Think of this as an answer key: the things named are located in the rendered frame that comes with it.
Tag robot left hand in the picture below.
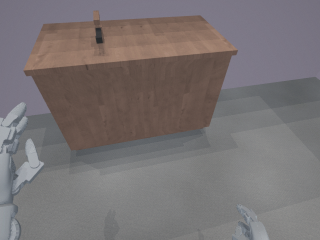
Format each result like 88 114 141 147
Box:
0 102 44 205

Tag tap lever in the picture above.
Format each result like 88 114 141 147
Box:
95 28 103 44

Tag robot left forearm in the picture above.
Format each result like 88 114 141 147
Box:
0 203 22 240

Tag robot right hand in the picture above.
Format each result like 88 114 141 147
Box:
232 204 270 240

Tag counter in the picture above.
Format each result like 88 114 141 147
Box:
23 10 238 151

